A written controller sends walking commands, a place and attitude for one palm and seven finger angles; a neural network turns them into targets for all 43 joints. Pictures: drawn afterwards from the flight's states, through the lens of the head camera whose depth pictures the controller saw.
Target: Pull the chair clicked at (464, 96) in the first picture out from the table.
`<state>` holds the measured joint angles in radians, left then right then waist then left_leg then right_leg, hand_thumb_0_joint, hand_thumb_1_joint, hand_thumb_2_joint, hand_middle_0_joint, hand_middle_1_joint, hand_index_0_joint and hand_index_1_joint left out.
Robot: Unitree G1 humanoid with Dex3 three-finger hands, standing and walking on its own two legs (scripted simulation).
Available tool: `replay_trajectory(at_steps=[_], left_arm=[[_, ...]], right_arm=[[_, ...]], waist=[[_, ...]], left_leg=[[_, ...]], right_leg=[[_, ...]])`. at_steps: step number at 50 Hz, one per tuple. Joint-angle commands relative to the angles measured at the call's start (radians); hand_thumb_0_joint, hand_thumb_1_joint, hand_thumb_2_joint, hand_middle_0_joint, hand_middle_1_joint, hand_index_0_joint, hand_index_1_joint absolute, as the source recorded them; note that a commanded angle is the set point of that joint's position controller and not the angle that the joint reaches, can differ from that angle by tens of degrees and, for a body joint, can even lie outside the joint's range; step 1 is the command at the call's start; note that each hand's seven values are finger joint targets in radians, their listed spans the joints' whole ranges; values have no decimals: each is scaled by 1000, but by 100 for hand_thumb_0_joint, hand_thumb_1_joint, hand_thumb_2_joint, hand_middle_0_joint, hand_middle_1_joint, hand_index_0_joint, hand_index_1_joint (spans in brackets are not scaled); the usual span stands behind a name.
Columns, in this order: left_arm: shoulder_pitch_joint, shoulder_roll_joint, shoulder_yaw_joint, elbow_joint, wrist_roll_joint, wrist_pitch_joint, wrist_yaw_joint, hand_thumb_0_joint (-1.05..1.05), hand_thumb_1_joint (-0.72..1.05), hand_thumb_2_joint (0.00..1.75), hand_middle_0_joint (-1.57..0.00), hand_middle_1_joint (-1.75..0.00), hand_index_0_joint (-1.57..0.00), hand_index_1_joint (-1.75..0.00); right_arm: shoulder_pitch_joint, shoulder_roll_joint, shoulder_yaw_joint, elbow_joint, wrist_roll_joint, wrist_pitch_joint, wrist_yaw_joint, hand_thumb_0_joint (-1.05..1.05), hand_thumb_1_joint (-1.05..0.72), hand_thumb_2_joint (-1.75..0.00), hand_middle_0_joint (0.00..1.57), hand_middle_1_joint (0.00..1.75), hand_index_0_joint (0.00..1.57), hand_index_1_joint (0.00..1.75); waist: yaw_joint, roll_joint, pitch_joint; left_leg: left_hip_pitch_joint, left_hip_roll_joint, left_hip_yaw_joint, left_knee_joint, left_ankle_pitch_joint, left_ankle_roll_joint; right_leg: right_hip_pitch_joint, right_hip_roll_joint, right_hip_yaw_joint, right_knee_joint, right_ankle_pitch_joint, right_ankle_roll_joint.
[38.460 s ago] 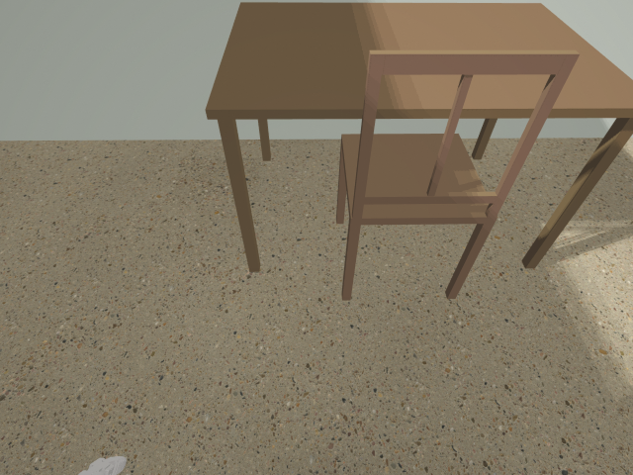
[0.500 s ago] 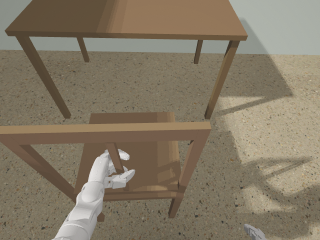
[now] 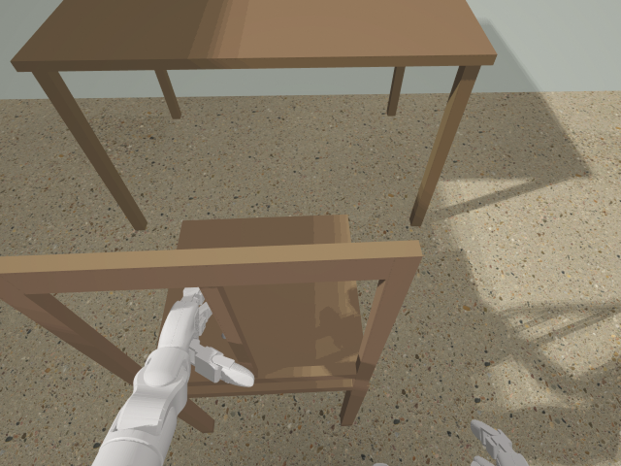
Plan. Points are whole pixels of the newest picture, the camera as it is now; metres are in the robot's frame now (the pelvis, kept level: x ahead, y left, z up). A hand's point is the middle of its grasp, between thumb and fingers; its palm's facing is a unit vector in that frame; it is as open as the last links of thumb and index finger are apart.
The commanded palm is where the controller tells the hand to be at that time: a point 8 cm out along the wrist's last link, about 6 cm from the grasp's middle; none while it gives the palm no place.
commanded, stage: open the thumb and straighten the fingers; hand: left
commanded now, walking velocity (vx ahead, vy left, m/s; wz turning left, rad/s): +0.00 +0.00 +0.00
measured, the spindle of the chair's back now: (236, 338) +0.30 +0.11 -0.04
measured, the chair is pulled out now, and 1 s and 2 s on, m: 0.59 0.59 0.59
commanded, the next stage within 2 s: draw the fingers out of the gap in 0.02 s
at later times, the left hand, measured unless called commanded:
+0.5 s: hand (213, 388) +0.23 +0.13 -0.05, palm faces -0.10 -0.99 -0.11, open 17.5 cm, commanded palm +0.22 +0.18 -0.02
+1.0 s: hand (213, 443) +0.17 +0.12 -0.04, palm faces -0.07 -0.99 -0.12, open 17.5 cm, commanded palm +0.15 +0.17 -0.02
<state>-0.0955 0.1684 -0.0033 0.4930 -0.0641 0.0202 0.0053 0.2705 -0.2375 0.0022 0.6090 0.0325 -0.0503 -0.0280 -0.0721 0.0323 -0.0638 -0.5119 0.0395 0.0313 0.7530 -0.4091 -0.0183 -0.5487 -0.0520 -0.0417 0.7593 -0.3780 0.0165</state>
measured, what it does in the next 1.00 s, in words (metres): stands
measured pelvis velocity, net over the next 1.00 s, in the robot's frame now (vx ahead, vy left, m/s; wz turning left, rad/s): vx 0.00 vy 0.00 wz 0.05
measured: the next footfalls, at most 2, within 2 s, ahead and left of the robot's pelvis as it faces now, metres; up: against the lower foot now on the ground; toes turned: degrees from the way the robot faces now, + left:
none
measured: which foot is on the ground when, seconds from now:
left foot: down 0.00-1.00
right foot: down 0.00-1.00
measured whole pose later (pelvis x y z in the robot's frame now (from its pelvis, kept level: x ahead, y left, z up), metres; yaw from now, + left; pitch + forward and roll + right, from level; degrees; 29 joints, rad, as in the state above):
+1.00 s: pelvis +0.00 +0.00 -0.02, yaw +3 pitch +10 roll +0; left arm 0.50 0.19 -0.14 -0.14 -0.03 0.15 0.00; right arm 0.25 -0.24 0.02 0.47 0.04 -0.07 -0.07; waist -0.05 0.04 -0.12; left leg -0.62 0.02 -0.02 0.93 -0.48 -0.02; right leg -0.63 -0.07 -0.08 0.91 -0.46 0.02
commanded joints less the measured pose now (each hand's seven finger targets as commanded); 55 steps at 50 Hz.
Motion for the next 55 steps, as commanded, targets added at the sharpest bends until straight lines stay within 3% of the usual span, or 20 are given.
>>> replay_trajectory(at_steps=[1,5,6,7,8,9,11,14,17,20,22,24,27,33,36,45,50,51,53,55], left_arm=[[-168,49,-20,-252,-12,-42,-24,0,-55,20,0,0,0,0],[-145,69,-9,-231,-9,-7,-26,0,-55,20,0,0,0,0],[-205,220,119,-236,-4,-8,-19,0,-55,20,0,0,0,0],[-166,231,127,-239,-1,-8,-22,0,-55,20,0,0,0,0],[-151,225,124,-281,2,-13,-20,0,-55,20,0,0,0,0],[-123,165,78,-307,0,-14,-26,0,-55,20,0,0,0,0],[-30,151,75,-348,-12,-21,-33,0,-55,20,0,0,0,0],[17,83,-12,-383,-24,-6,-56,0,-55,20,0,0,0,0],[99,112,7,-370,-30,18,-69,0,-55,20,0,0,0,0],[159,99,-18,-463,-29,23,-67,0,-55,20,0,0,0,0],[163,150,19,-511,-23,16,-49,0,-55,20,0,0,0,0],[170,134,-8,-602,-9,-4,-31,0,-55,20,0,0,0,0],[208,128,-29,-643,5,-8,-10,0,-55,20,0,0,0,0],[325,90,-72,-641,12,47,-18,0,-55,20,0,0,0,0],[368,101,-64,-667,10,69,-24,0,-55,20,0,0,0,0],[548,71,-104,-820,26,68,2,0,-55,20,0,0,0,0],[629,92,-92,-871,40,72,2,0,-55,20,0,0,0,0],[514,0,-65,-1063,-92,-80,7,0,-55,20,0,0,0,0],[574,89,2,-1024,-82,-186,13,0,-55,20,0,0,0,0],[609,86,20,-1057,-104,-261,5,0,-55,20,0,0,0,0]], right_arm=[[14,-151,-63,-127,0,-56,-13,0,-90,-90,20,30,20,30],[9,-162,-61,-134,1,-46,-15,0,-90,-90,20,30,20,30],[11,-176,-61,-124,-2,-37,-25,0,-90,-90,20,30,20,30],[2,-173,-58,-133,-6,-31,-30,0,-90,-90,20,30,20,30],[-3,-161,-56,-149,-4,-32,-32,0,-90,-90,20,30,20,30],[-13,-152,-54,-157,-2,-38,-32,0,-90,-90,20,30,20,30],[-22,-149,-54,-169,0,-43,-29,0,-90,-90,20,30,20,30],[-34,-151,-52,-180,8,-54,-26,0,-90,-90,20,30,20,30],[-40,-166,-54,-189,10,-62,-30,0,-90,-90,20,30,20,30],[-53,-162,-52,-214,11,-73,-30,0,-90,-90,20,30,20,30],[-60,-166,-52,-215,7,-78,-38,0,-90,-90,20,30,20,30],[-52,-154,-50,-224,5,-89,-40,0,-90,-90,20,30,20,30],[-58,-152,-46,-226,2,-94,-43,0,-90,-90,20,30,20,30],[-75,-147,-38,-252,5,-90,-42,0,-90,-90,20,30,20,30],[-87,-146,-36,-272,6,-83,-45,0,-90,-90,20,30,20,30],[-91,-124,-36,-311,5,-86,-50,0,-90,-90,20,30,20,30],[-92,-116,-41,-318,4,-80,-56,0,-90,-90,20,30,20,30],[-87,-98,-38,-308,1,-108,-59,0,-90,-90,20,30,20,30],[-83,-100,-46,-268,-1,-135,-57,0,-90,-90,20,30,20,30],[-76,-92,-52,-255,4,-147,-50,0,-90,-90,20,30,20,30]], waist=[[-18,-56,-294],[-22,-115,-248],[-12,-115,-244],[10,-82,-241],[11,-62,-265],[9,-31,-279],[25,4,-304],[0,-2,-272],[0,-62,-216],[8,-60,-221],[13,-50,-212],[7,-29,-248],[3,-12,-229],[7,-30,-206],[12,-59,-186],[18,-60,-181],[20,-44,-187],[12,-84,-160],[35,-28,-214],[42,11,-241]], left_leg=[[130,-8,-10,-52,406,33],[70,-15,-13,-45,332,36],[53,-18,-11,-48,305,38],[43,-26,-8,-56,296,38],[59,-26,-6,-59,311,40],[78,-27,1,-52,333,40],[95,-22,0,-45,370,35],[96,-19,-8,-37,360,35],[52,-19,-18,-32,314,36],[44,-23,-22,-28,288,37],[37,-24,-28,-23,271,37],[69,-24,-34,-18,293,39],[68,-23,-44,-7,298,37],[28,-31,-45,8,222,38],[0,-30,-49,12,187,37],[-31,-35,-53,40,198,39],[-49,-39,-52,60,179,41],[-75,-48,-57,103,191,29],[-65,-45,-57,116,200,28],[-59,-46,-56,129,224,23]], right_leg=[[172,15,-29,-60,447,-16],[148,12,-30,-57,410,-11],[164,11,-20,-60,396,-11],[193,7,-15,-61,393,-15],[204,6,-14,-56,401,-16],[198,6,-13,-54,416,-16],[208,4,-14,-49,434,-21],[172,4,-26,-55,411,-18],[154,5,-34,-58,378,-17],[135,2,-38,-47,335,-14],[131,1,-35,-44,309,-19],[117,4,-38,-29,304,-18],[93,2,-41,-19,289,-21],[66,2,-39,-15,222,-16],[54,3,-43,-11,186,-16],[33,3,-47,16,182,-18],[21,2,-40,25,162,-19],[-38,16,-62,45,180,-18],[-26,19,-48,71,171,-27],[-26,19,-46,90,185,-27]])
